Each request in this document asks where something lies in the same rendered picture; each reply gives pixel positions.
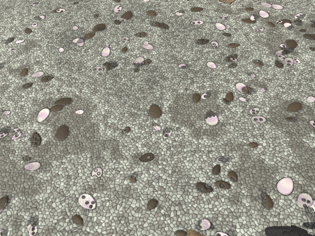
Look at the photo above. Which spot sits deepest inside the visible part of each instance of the right robot hand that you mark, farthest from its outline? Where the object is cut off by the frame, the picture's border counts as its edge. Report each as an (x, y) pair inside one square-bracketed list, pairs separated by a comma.
[(286, 231)]

